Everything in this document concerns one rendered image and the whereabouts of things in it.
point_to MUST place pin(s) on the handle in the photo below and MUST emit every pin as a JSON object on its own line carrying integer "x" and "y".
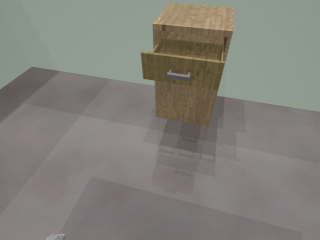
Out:
{"x": 178, "y": 76}

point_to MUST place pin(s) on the cabinet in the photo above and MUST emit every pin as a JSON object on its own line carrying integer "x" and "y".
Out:
{"x": 196, "y": 23}

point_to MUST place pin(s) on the drawer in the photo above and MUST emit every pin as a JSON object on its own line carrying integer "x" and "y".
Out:
{"x": 203, "y": 60}

